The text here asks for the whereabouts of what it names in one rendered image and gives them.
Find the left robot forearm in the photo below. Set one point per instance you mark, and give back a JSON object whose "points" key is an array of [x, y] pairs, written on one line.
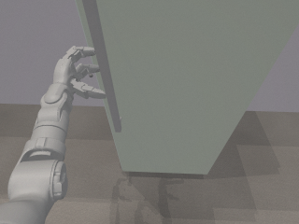
{"points": [[48, 138]]}

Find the fridge door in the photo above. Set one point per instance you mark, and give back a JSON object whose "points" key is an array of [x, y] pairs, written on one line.
{"points": [[184, 72]]}

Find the left robot upper arm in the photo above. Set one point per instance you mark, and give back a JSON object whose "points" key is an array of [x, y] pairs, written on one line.
{"points": [[34, 188]]}

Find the handle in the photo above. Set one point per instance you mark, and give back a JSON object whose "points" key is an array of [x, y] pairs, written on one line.
{"points": [[95, 27]]}

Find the robot left hand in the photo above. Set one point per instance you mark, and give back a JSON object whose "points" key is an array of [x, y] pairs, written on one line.
{"points": [[66, 73]]}

